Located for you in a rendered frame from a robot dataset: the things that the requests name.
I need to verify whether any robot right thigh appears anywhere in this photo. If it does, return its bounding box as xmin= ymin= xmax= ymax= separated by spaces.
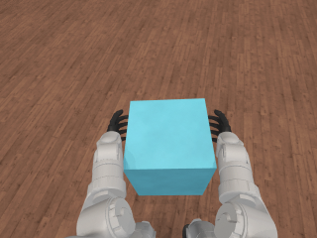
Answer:
xmin=186 ymin=220 xmax=216 ymax=238

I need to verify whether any robot thigh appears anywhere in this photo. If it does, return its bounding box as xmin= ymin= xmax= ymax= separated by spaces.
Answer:
xmin=186 ymin=220 xmax=216 ymax=238
xmin=129 ymin=222 xmax=157 ymax=238

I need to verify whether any left robot forearm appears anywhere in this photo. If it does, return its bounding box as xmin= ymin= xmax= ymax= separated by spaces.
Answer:
xmin=76 ymin=131 xmax=127 ymax=235

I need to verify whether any robot left thigh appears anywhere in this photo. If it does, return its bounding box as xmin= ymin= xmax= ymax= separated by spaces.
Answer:
xmin=129 ymin=222 xmax=157 ymax=238

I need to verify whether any right robot forearm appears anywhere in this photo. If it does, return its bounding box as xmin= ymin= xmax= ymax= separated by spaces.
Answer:
xmin=216 ymin=131 xmax=271 ymax=217

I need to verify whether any right robot hand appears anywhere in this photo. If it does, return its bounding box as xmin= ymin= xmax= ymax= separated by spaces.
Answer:
xmin=208 ymin=109 xmax=232 ymax=143

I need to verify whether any left robot upper arm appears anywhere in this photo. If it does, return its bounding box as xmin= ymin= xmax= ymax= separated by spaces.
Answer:
xmin=64 ymin=196 xmax=136 ymax=238

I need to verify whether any carton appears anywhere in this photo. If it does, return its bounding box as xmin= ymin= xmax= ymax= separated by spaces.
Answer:
xmin=123 ymin=98 xmax=217 ymax=195

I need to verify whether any right robot upper arm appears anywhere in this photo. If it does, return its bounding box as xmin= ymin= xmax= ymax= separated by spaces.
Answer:
xmin=214 ymin=200 xmax=278 ymax=238

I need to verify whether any left robot hand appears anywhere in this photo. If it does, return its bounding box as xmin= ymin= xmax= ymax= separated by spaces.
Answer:
xmin=107 ymin=109 xmax=129 ymax=142

